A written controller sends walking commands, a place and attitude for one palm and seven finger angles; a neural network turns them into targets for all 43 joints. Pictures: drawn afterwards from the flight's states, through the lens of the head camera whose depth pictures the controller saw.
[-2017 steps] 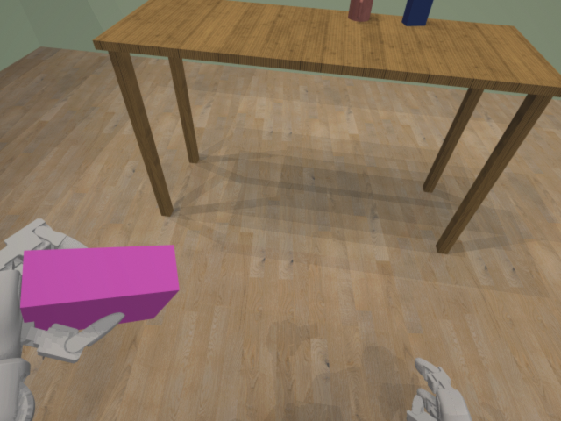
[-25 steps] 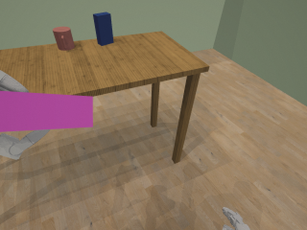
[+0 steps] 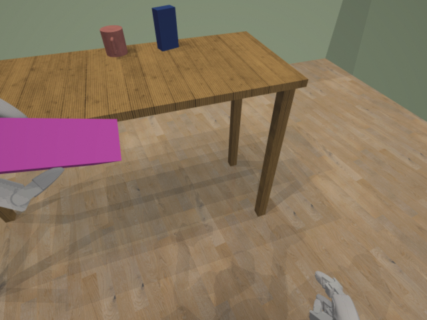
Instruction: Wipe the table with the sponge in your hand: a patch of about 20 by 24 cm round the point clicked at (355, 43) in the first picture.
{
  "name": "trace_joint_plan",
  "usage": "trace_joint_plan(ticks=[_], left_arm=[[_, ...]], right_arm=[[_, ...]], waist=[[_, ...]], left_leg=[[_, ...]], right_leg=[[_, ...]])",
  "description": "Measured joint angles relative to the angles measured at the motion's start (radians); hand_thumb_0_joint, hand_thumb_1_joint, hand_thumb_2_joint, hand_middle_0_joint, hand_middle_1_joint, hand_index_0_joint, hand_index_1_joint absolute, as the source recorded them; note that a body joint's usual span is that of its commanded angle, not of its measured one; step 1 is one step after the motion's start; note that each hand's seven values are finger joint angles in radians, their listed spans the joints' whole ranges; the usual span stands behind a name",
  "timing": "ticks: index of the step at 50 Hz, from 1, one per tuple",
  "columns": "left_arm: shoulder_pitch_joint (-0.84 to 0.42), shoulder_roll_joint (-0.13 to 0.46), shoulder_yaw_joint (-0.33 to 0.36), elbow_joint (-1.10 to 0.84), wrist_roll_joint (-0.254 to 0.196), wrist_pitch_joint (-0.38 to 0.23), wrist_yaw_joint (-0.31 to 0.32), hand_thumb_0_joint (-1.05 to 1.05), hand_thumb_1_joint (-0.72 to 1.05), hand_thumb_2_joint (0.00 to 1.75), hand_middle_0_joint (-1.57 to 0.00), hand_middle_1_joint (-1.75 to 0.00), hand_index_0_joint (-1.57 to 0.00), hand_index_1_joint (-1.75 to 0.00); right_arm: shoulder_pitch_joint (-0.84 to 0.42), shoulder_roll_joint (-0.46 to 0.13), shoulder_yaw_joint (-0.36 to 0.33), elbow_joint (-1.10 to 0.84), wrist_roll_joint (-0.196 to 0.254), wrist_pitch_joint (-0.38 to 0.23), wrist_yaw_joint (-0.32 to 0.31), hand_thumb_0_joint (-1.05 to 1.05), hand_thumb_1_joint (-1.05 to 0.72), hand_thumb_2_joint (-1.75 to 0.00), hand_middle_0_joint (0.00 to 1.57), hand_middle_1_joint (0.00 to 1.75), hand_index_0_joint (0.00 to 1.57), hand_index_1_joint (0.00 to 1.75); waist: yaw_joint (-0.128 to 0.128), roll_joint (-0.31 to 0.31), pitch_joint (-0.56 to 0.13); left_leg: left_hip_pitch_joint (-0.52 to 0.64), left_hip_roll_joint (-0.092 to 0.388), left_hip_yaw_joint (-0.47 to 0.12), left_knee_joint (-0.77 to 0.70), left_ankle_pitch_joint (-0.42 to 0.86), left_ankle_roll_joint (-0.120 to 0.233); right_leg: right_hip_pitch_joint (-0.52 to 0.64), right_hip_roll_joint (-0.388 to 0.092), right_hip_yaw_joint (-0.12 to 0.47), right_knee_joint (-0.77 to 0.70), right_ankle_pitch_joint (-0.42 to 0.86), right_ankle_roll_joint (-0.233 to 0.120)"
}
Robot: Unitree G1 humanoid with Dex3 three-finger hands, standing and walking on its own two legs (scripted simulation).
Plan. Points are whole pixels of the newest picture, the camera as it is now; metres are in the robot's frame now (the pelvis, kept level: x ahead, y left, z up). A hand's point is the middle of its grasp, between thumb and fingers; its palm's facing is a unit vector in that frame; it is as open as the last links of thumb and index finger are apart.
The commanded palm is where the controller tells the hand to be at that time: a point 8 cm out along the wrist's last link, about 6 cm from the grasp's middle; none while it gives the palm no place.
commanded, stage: stop stepping back and stand still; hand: left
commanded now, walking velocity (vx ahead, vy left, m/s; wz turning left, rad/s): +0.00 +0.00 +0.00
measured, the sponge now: (69, 146) +0.26 +0.20 +0.26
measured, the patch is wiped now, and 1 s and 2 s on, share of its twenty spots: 1.00 1.00 1.00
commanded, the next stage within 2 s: stand and wait in 0.64 s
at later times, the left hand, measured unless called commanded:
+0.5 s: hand (34, 140) +0.27 +0.25 +0.26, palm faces +0.42 -0.81 -0.42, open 9.6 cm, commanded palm +0.21 +0.30 +0.29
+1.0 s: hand (9, 145) +0.25 +0.26 +0.27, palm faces +0.44 -0.82 -0.36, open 9.6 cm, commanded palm +0.19 +0.31 +0.29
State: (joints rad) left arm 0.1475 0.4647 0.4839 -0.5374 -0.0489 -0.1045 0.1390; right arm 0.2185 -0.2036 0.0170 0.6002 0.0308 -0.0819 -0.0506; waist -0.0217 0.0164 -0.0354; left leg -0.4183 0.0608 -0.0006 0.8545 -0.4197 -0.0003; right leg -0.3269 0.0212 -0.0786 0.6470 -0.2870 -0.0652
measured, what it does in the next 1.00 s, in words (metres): stands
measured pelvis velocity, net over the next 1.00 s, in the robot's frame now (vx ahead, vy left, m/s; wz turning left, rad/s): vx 0.02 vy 0.04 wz -0.04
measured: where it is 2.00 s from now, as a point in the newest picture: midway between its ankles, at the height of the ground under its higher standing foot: outside the picture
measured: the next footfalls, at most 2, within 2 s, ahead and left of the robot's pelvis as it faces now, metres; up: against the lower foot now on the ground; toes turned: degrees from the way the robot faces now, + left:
none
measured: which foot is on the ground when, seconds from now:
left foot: down 0.00-1.00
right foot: down 0.00-1.00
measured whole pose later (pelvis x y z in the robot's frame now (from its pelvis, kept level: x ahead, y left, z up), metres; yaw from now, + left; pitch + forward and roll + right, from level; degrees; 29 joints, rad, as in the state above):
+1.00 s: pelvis +0.02 +0.04 +0.02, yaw -2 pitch +0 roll -1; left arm 0.31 0.42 0.46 -0.65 -0.06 -0.14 0.14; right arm 0.15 -0.20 0.03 0.60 0.02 -0.06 -0.05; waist -0.01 0.02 0.02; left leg -0.25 0.05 0.04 0.50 -0.24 -0.01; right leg -0.22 0.01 -0.02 0.44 -0.21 0.00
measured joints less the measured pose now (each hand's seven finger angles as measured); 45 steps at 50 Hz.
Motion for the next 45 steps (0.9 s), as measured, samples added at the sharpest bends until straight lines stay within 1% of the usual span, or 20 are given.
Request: trace_joint_plan(ticks=[1, 2, 3, 4, 5, 7, 8, 9, 11, 12, 14, 18, 22, 25, 27, 31, 34, 37, 40, 45], left_arm=[[0.011, -0.020, -0.004, -0.006, -0.004, -0.003, -0.007, -0.02, -0.51, 1.10, -0.77, -1.40, -0.82, -1.38], [0.033, -0.038, -0.008, -0.019, -0.008, -0.006, -0.013, -0.02, -0.51, 1.10, -0.77, -1.40, -0.82, -1.38], [0.060, -0.052, -0.012, -0.037, -0.012, -0.007, -0.018, -0.02, -0.51, 1.10, -0.77, -1.40, -0.82, -1.38], [0.089, -0.060, -0.016, -0.058, -0.015, -0.009, -0.021, -0.02, -0.51, 1.10, -0.77, -1.40, -0.82, -1.38], [0.115, -0.063, -0.018, -0.082, -0.016, -0.012, -0.020, -0.02, -0.51, 1.10, -0.77, -1.40, -0.82, -1.38], [0.156, -0.056, -0.022, -0.126, -0.016, -0.021, -0.011, -0.02, -0.51, 1.10, -0.77, -1.40, -0.82, -1.38], [0.166, -0.051, -0.024, -0.146, -0.016, -0.026, -0.005, -0.02, -0.51, 1.10, -0.77, -1.40, -0.82, -1.38], [0.167, -0.043, -0.024, -0.159, -0.016, -0.033, 0.000, -0.02, -0.51, 1.10, -0.77, -1.40, -0.82, -1.38], [0.145, -0.023, -0.022, -0.153, -0.014, -0.040, 0.006, -0.02, -0.51, 1.10, -0.77, -1.40, -0.82, -1.38], [0.136, -0.018, -0.017, -0.141, -0.013, -0.039, 0.007, -0.02, -0.51, 1.10, -0.77, -1.40, -0.82, -1.38], [0.121, -0.014, -0.004, -0.114, -0.013, -0.034, 0.009, -0.02, -0.51, 1.10, -0.77, -1.40, -0.82, -1.38], [0.113, -0.017, 0.016, -0.081, -0.013, -0.024, 0.009, -0.02, -0.51, 1.10, -0.77, -1.40, -0.82, -1.38], [0.157, -0.025, 0.013, -0.105, -0.012, -0.019, 0.001, -0.02, -0.51, 1.10, -0.77, -1.40, -0.82, -1.38], [0.201, -0.018, 0.007, -0.146, -0.011, -0.025, -0.004, -0.02, -0.51, 1.10, -0.77, -1.40, -0.82, -1.38], [0.212, -0.007, 0.005, -0.164, -0.010, -0.033, -0.006, -0.02, -0.51, 1.10, -0.77, -1.40, -0.82, -1.38], [0.192, 0.001, 0.009, -0.163, -0.011, -0.042, -0.003, -0.02, -0.51, 1.10, -0.77, -1.40, -0.82, -1.38], [0.161, -0.009, 0.012, -0.137, -0.013, -0.041, 0.001, -0.02, -0.51, 1.10, -0.77, -1.40, -0.82, -1.38], [0.139, -0.030, 0.007, -0.112, -0.014, -0.034, 0.005, -0.02, -0.51, 1.10, -0.77, -1.40, -0.82, -1.38], [0.134, -0.049, -0.006, -0.099, -0.014, -0.027, 0.006, -0.02, -0.51, 1.10, -0.77, -1.40, -0.82, -1.38], [0.150, -0.057, -0.025, -0.103, -0.011, -0.025, 0.004, -0.02, -0.51, 1.10, -0.77, -1.40, -0.82, -1.38]], right_arm=[[-0.009, -0.002, 0.004, 0.013, -0.001, 0.008, 0.008, 0.01, -0.91, -0.89, 0.20, 0.30, 0.20, 0.30], [-0.014, -0.001, 0.007, 0.025, -0.002, 0.017, 0.014, 0.02, -0.91, -0.89, 0.20, 0.30, 0.20, 0.30], [-0.015, 0.002, 0.009, 0.031, -0.003, 0.026, 0.018, 0.02, -0.91, -0.89, 0.20, 0.30, 0.20, 0.30], [-0.014, 0.006, 0.012, 0.032, -0.003, 0.032, 0.017, 0.02, -0.91, -0.89, 0.20, 0.30, 0.20, 0.30], [-0.012, 0.010, 0.015, 0.031, -0.005, 0.034, 0.014, 0.02, -0.91, -0.89, 0.20, 0.30, 0.20, 0.30], [-0.005, 0.008, 0.018, 0.019, -0.010, 0.026, 0.006, 0.02, -0.91, -0.89, 0.20, 0.30, 0.21, 0.30], [-0.001, -0.003, 0.016, 0.007, -0.014, 0.018, 0.002, 0.02, -0.91, -0.89, 0.20, 0.30, 0.21, 0.30], [-0.003, -0.013, 0.010, 0.003, -0.015, 0.011, -0.003, 0.02, -0.91, -0.89, 0.20, 0.30, 0.21, 0.30], [-0.021, -0.011, -0.002, 0.020, -0.006, 0.013, -0.009, 0.02, -0.91, -0.89, 0.20, 0.30, 0.21, 0.30], [-0.025, -0.011, -0.003, 0.026, -0.003, 0.016, -0.009, 0.02, -0.91, -0.89, 0.20, 0.30, 0.21, 0.30], [-0.032, -0.013, -0.004, 0.028, 0.000, 0.017, -0.007, 0.02, -0.91, -0.89, 0.20, 0.30, 0.20, 0.30], [-0.053, -0.017, -0.007, 0.022, 0.002, 0.015, 0.007, 0.02, -0.91, -0.89, 0.20, 0.30, 0.20, 0.30], [-0.073, -0.017, -0.011, 0.002, -0.001, 0.017, 0.015, 0.02, -0.91, -0.89, 0.20, 0.30, 0.20, 0.30], [-0.081, -0.011, -0.011, -0.012, -0.003, 0.016, 0.016, 0.02, -0.91, -0.89, 0.20, 0.30, 0.20, 0.30], [-0.083, -0.007, -0.010, -0.016, -0.004, 0.015, 0.015, 0.02, -0.91, -0.89, 0.20, 0.30, 0.20, 0.30], [-0.088, -0.001, -0.004, -0.013, -0.005, 0.018, 0.013, 0.02, -0.91, -0.89, 0.20, 0.30, 0.20, 0.30], [-0.090, 0.003, 0.003, -0.008, -0.005, 0.022, 0.012, 0.02, -0.91, -0.89, 0.20, 0.30, 0.20, 0.30], [-0.089, 0.005, 0.009, -0.007, -0.006, 0.025, 0.011, 0.02, -0.91, -0.89, 0.20, 0.30, 0.20, 0.30], [-0.085, 0.007, 0.015, -0.008, -0.009, 0.026, 0.010, 0.02, -0.91, -0.89, 0.20, 0.30, 0.21, 0.30], [-0.076, 0.008, 0.017, -0.006, -0.014, 0.024, 0.008, 0.02, -0.91, -0.89, 0.20, 0.30, 0.21, 0.30]], waist=[[0.001, 0.008, 0.007], [0.002, 0.011, 0.009], [0.004, 0.007, 0.010], [0.005, -0.001, 0.013], [0.006, -0.013, 0.018], [0.007, -0.023, 0.029], [0.007, -0.005, 0.031], [0.005, 0.014, 0.036], [0.014, 0.008, 0.058], [0.017, 0.007, 0.060], [0.015, 0.014, 0.060], [-0.004, 0.018, 0.067], [-0.013, 0.005, 0.079], [-0.010, -0.006, 0.082], [-0.002, -0.012, 0.084], [0.016, -0.014, 0.082], [0.024, -0.009, 0.076], [0.026, -0.003, 0.068], [0.023, 0.000, 0.060], [0.017, 0.000, 0.055]], left_leg=[[-0.027, -0.003, -0.010, 0.088, 0.016, 0.000], [-0.044, -0.006, -0.012, 0.138, 0.036, 0.000], [-0.047, -0.007, -0.006, 0.144, 0.055, 0.001], [-0.035, -0.007, 0.006, 0.105, 0.071, 0.003], [-0.008, -0.007, 0.022, 0.031, 0.084, 0.007], [0.069, -0.007, 0.035, -0.160, 0.107, 0.020], [0.105, 0.004, 0.019, -0.246, 0.110, 0.033], [0.118, 0.016, -0.002, -0.288, 0.143, 0.023], [0.116, 0.014, -0.001, -0.263, 0.149, -0.026], [0.120, 0.014, 0.002, -0.259, 0.141, -0.040], [0.128, 0.016, 0.001, -0.259, 0.130, -0.048], [0.139, 0.014, 0.000, -0.267, 0.125, -0.042], [0.159, 0.004, 0.015, -0.293, 0.131, -0.035], [0.164, 0.000, 0.025, -0.307, 0.135, -0.028], [0.165, 0.000, 0.028, -0.313, 0.138, -0.026], [0.167, -0.001, 0.029, -0.322, 0.144, -0.023], [0.170, -0.001, 0.029, -0.327, 0.150, -0.020], [0.172, -0.002, 0.031, -0.334, 0.155, -0.017], [0.171, -0.003, 0.032, -0.339, 0.161, -0.015], [0.166, -0.006, 0.035, -0.345, 0.170, -0.011]], right_leg=[[0.007, 0.005, -0.003, -0.008, 0.011, -0.005], [0.016, 0.009, -0.001, -0.026, 0.013, -0.006], [0.026, 0.009, 0.005, -0.050, 0.016, -0.004], [0.034, 0.006, 0.013, -0.072, 0.021, -0.001], [0.041, 0.001, 0.022, -0.089, 0.027, 0.002], [0.044, -0.004, 0.031, -0.094, 0.028, 0.008], [0.038, 0.007, 0.025, -0.084, 0.021, 0.011], [0.028, 0.018, 0.016, -0.065, 0.009, 0.014], [0.032, 0.012, 0.021, -0.046, -0.007, 0.020], [0.040, 0.012, 0.023, -0.052, -0.007, 0.018], [0.056, 0.014, 0.023, -0.071, -0.005, 0.021], [0.078, 0.013, 0.023, -0.098, -0.001, 0.028], [0.090, 0.003, 0.036, -0.117, 0.005, 0.041], [0.092, -0.001, 0.046, -0.131, 0.013, 0.048], [0.094, -0.001, 0.048, -0.141, 0.019, 0.051], [0.102, -0.001, 0.049, -0.162, 0.033, 0.054], [0.109, -0.001, 0.049, -0.178, 0.043, 0.056], [0.113, -0.001, 0.051, -0.189, 0.053, 0.058], [0.113, -0.003, 0.052, -0.197, 0.060, 0.061], [0.107, -0.006, 0.056, -0.204, 0.070, 0.063]])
